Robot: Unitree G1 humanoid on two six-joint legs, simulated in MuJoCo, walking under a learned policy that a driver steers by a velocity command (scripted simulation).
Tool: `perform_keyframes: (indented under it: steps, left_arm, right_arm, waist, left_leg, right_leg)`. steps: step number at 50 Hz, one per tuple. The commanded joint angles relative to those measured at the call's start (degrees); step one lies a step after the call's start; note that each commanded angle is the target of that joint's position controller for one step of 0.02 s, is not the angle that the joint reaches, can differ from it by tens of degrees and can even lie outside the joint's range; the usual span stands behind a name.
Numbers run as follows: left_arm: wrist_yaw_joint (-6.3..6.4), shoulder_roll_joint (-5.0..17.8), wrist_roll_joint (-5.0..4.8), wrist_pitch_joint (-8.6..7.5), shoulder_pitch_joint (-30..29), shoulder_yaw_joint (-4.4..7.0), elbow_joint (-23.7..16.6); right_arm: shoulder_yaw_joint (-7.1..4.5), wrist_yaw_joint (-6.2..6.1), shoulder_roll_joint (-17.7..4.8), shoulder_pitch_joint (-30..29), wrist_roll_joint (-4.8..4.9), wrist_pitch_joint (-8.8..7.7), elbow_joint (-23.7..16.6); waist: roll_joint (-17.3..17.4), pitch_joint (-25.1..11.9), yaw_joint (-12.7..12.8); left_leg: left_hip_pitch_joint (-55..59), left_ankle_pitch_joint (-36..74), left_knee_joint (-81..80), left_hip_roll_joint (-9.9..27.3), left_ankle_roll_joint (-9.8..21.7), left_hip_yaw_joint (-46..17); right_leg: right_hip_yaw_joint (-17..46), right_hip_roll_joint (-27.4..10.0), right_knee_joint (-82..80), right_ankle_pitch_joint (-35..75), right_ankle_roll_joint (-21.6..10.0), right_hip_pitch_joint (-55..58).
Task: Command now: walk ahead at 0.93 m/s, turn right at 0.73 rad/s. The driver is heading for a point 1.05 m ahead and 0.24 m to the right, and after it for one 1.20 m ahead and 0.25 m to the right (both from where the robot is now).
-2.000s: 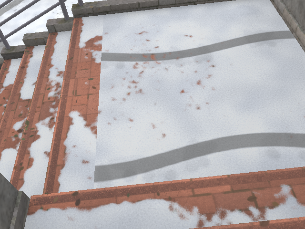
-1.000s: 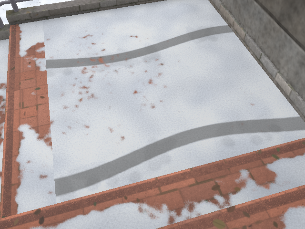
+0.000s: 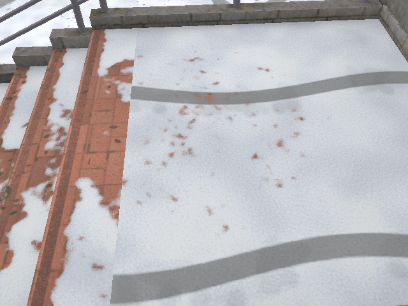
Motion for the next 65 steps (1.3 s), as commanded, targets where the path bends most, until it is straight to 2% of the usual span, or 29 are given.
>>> perform_keyframes:
  steps: [1, 3, 5, 6, 8, 10, 14, 17, 18, 19, 22, 23, 24, 26, 29, 32, 35, 36, 38, 39, 42, 46, 52, 55, 56, 57, 58, 60, 65]
  left_arm:
    - [0.09, 10.5, -1.73, 0.72, 31.9, 3.04, 6.1]
    - [1.80, 10.9, -1.19, 0.98, 25.3, 4.48, 5.2]
    - [1.75, 8.1, 0.56, -0.23, 18.9, 2.85, 5.3]
    - [2.45, 6.8, -1.49, -0.74, 15.9, 1.94, 5.0]
    - [2.55, 9.4, 0.06, -1.45, 13.3, 2.87, 5.6]
    - [2.60, 3.4, -2.65, -3.22, 11.5, 1.43, 6.8]
    - [2.46, 5.0, -1.02, -1.52, 12.4, 1.44, 7.5]
    - [2.74, 6.1, 1.46, -1.80, -2.0, 1.84, 5.7]
    - [3.56, 1.6, 0.35, -1.92, -3.7, 1.36, 4.3]
    - [4.31, -0.1, -3.69, -2.03, 9.2, 0.30, 0.9]
    - [2.72, 0.3, 2.34, -0.21, 1.0, 0.54, 1.2]
    - [0.65, -3.1, 2.55, 0.46, -1.1, -0.90, -5.1]
    - [-0.61, 1.3, 2.40, 1.32, -4.8, -0.11, -4.3]
    - [-1.19, 2.6, 3.77, 3.10, -1.2, 1.21, -1.1]
    - [-3.83, -1.5, 0.49, 0.55, -11.7, -0.46, -3.0]
    - [-4.03, -0.7, 0.21, 0.91, -8.6, -0.72, 1.0]
    - [-0.72, 4.7, 2.77, 0.74, 15.0, 1.52, 9.7]
    - [-0.06, 8.3, 2.55, 0.70, 21.5, 3.00, 11.2]
    - [0.45, 11.6, 1.00, -0.21, 27.7, 3.15, 10.3]
    - [2.20, 12.7, 1.86, -0.49, 24.1, 4.01, 9.9]
    - [3.26, 3.9, 1.60, -3.08, 12.1, 1.21, 9.3]
    - [2.55, 2.2, 0.31, -6.35, 8.9, 0.74, 10.8]
    - [3.03, 5.3, -0.86, -6.05, 11.9, 0.87, 11.0]
    - [3.42, 9.7, -0.01, -3.09, 3.6, 2.52, 7.6]
    - [2.20, 0.6, 0.34, -3.94, 2.1, 0.55, 5.6]
    - [1.83, -1.6, -1.48, -4.64, 13.4, -0.78, -0.1]
    - [2.30, 0.0, -0.86, -5.15, 10.4, -1.21, 0.9]
    - [2.64, 0.7, 0.16, -4.27, 7.9, -1.25, 1.8]
    - [1.53, 0.0, 0.51, -0.26, 4.2, -2.12, 0.2]
  right_arm:
    - [-0.57, -0.55, -5.8, -6.9, 1.25, -1.25, -8.2]
    - [-1.11, 0.41, -10.7, -18.0, -0.23, -2.11, -10.6]
    - [-1.83, 1.77, -9.8, -18.5, -2.25, -1.05, -8.1]
    - [-1.93, 2.60, -9.3, -21.7, -1.43, 0.16, -10.7]
    - [-1.07, 3.65, -5.9, -17.2, -1.45, 0.61, -8.0]
    - [-1.12, 3.95, -4.7, -19.1, 0.41, -0.93, -9.3]
    - [-0.82, 4.05, -1.6, -9.2, 2.00, -0.48, -6.2]
    - [-3.97, 0.85, -8.7, 20.5, 1.81, -1.83, 2.0]
    - [-3.74, 0.93, -8.3, 17.0, 0.70, -1.91, 1.3]
    - [-2.01, 2.66, -7.3, 8.0, -1.50, -2.76, -3.1]
    - [-1.57, 4.08, -0.3, 3.3, 1.47, -3.66, -2.5]
    - [-3.13, 2.46, -8.4, -2.3, 0.81, -5.49, -3.3]
    - [-2.16, 2.06, -4.1, -9.7, 1.58, -5.94, -3.2]
    - [-3.33, 2.40, -8.9, -9.7, 1.61, -6.11, -2.8]
    - [-1.40, 2.38, 0.2, -3.8, 2.66, -7.69, 1.3]
    - [-1.65, 1.93, -2.6, -3.3, 2.45, -4.65, 2.5]
    - [-2.02, 0.71, -6.5, 2.0, 0.98, -0.84, 6.4]
    - [-2.52, 0.60, -5.5, -1.2, 0.91, -0.73, 6.2]
    - [-1.73, 0.08, -3.7, 1.1, 4.35, -2.00, 0.3]
    - [-1.66, 0.06, -3.9, -2.9, 5.17, -2.55, -2.3]
    - [-1.65, 1.35, -2.0, -7.4, 0.16, 0.98, -1.0]
    - [-1.18, 4.05, 2.1, -17.3, 1.11, 2.23, -5.6]
    - [-1.83, 5.73, 0.2, -18.5, 2.29, 0.76, -6.0]
    - [-5.76, 4.85, -7.7, 7.9, 2.62, 2.49, 0.5]
    - [-5.98, 4.17, -9.1, 3.0, 2.99, 3.49, 0.7]
    - [-5.95, 3.98, -13.3, -1.1, 0.83, 3.06, -2.1]
    - [-5.78, 3.22, -9.8, -3.0, 0.72, 2.73, -2.7]
    - [-4.36, 2.38, -5.4, -8.8, 1.12, 1.80, -2.7]
    - [-3.13, 2.38, -5.4, -9.2, 3.43, -1.34, -2.0]
  waist:
    - [-7.2, -14.4, 14.4]
    - [3.3, -6.2, 15.6]
    - [4.5, 8.8, 8.9]
    - [7.2, 12.4, 5.4]
    - [-4.2, 8.2, 4.1]
    - [-0.7, 6.1, 3.7]
    - [-0.9, 0.0, 2.2]
    - [10.2, -1.2, -18.5]
    - [7.9, 4.1, -15.2]
    - [12.7, 0.2, -0.7]
    - [-4.0, 5.2, 1.4]
    - [16.3, 7.9, 6.4]
    - [6.2, 18.0, 8.3]
    - [3.5, 14.3, 9.5]
    - [-2.7, 14.9, 5.4]
    - [1.3, 13.0, 5.8]
    - [-1.4, 3.1, 17.1]
    - [-7.7, 0.0, 20.6]
    - [-0.5, -18.8, 17.4]
    - [0.3, -18.6, 16.0]
    - [8.3, 0.8, 6.1]
    - [2.0, 11.2, 2.3]
    - [-1.8, 4.4, 1.5]
    - [-0.8, -9.3, -14.0]
    - [16.3, -2.8, -7.3]
    - [19.8, -14.4, 2.8]
    - [8.0, -11.5, 1.0]
    - [-3.6, 2.6, 6.2]
    - [0.8, 3.1, 8.6]
  left_leg:
    - [-57.5, 0.3, 36.6, 5.5, -5.7, -3.6]
    - [-62.4, 12.0, 15.7, 11.5, -6.2, -7.7]
    - [-50.4, 16.6, -2.2, 12.7, -6.4, -8.0]
    - [-37.7, 19.2, -21.3, 13.3, -8.7, -6.4]
    - [-21.5, 37.8, -22.6, 10.7, -7.5, 0.6]
    - [-13.3, 66.3, -40.7, 10.9, -5.7, -2.5]
    - [12.2, 67.9, -34.9, 5.1, -5.5, -0.1]
    - [32.3, 65.3, -53.2, 10.6, -6.0, -0.1]
    - [28.6, 63.8, -53.9, 18.3, -3.6, -7.4]
    - [35.3, 92.5, -37.7, 29.9, -4.1, -15.3]
    - [12.7, 51.8, -49.7, 24.6, 0.4, -16.1]
    - [-2.6, 38.5, -55.2, 36.7, 5.5, -30.5]
    - [-17.7, 33.9, -58.8, 32.0, 3.6, -25.3]
    - [-22.8, 43.0, -57.2, 31.2, 2.6, -17.3]
    - [-21.0, 17.9, -53.5, 17.4, -4.2, 3.7]
    - [-17.8, 32.7, -48.4, 16.5, -2.8, 7.3]
    - [-13.1, 64.4, -7.9, 16.8, -1.9, 9.4]
    - [-25.8, 23.5, 20.6, 9.7, -2.6, 9.7]
    - [-44.1, 3.0, 27.7, 9.6, 0.8, -8.4]
    - [-51.0, 13.7, 20.7, 10.6, 1.3, -7.2]
    - [-37.0, 21.2, 6.9, 15.0, -3.1, -5.7]
    - [-35.2, 30.1, -13.1, 19.0, -3.3, -5.9]
    - [-15.3, 42.5, -37.8, 6.1, 4.1, 10.9]
    - [13.3, 35.3, -43.2, 3.7, 9.2, 6.1]
    - [16.1, 42.5, -45.7, 10.5, 10.0, -9.1]
    - [29.8, 48.5, -53.6, 24.2, 20.8, -38.6]
    - [27.6, 42.8, -61.8, 25.6, 19.7, -43.4]
    - [6.9, 58.8, -60.3, 22.6, 13.7, -28.2]
    - [-4.3, 90.9, -63.6, 11.2, 3.9, -7.3]
  right_leg:
    - [25.8, -18.5, 17.9, 39.5, -16.5, 61.6]
    - [41.7, -20.9, -3.0, -9.0, -21.2, 46.1]
    - [38.5, -14.1, -1.8, -4.8, -17.4, 18.3]
    - [30.0, -9.4, -6.2, -3.3, -14.9, 1.1]
    - [24.2, -5.2, -4.4, 13.2, -13.1, -7.1]
    - [18.7, 2.1, 2.5, -0.5, -8.0, -12.7]
    - [18.6, 3.1, 18.8, 0.1, -4.6, -20.2]
    - [12.1, 7.8, 69.6, -0.4, -2.5, -25.2]
    - [10.3, 11.4, 88.7, -29.5, -2.4, -32.8]
    - [9.1, 4.4, 83.0, -30.2, -2.2, -41.4]
    - [5.0, -3.9, 72.0, -16.6, -3.2, -44.4]
    - [9.2, -9.0, 56.5, -8.0, -0.2, -40.7]
    - [10.8, -11.9, 42.0, 0.9, 2.0, -33.3]
    - [1.7, -7.1, 45.1, 5.5, 1.9, -20.7]
    - [-4.4, -7.0, 14.8, 41.2, -2.0, -13.7]
    - [-10.8, -1.6, 10.7, 35.6, -1.7, 3.9]
    - [-9.9, 1.1, 3.2, 16.9, -5.7, 27.4]
    - [1.4, -5.8, -0.6, 20.9, -10.7, 40.9]
    - [18.9, -24.5, 17.1, 47.1, -12.9, 60.4]
    - [26.9, -27.5, 2.7, 10.8, -13.3, 55.7]
    - [24.2, -25.4, -7.6, 3.6, -12.5, 14.7]
    - [6.8, -18.3, -15.5, 9.3, -7.1, 0.3]
    - [-12.9, -12.1, -8.4, 58.2, 0.0, 16.7]
    - [-14.0, -8.9, 40.4, 46.9, 2.0, 9.9]
    - [-12.0, 2.1, 64.6, -16.1, 4.4, -8.8]
    - [0.1, 2.9, 72.2, -23.2, 4.6, -23.8]
    - [2.5, 0.4, 68.6, -18.5, 3.9, -28.6]
    - [1.3, -4.7, 58.2, -13.3, 4.4, -23.2]
    - [-4.1, -3.8, 32.1, -7.2, 6.0, -10.5]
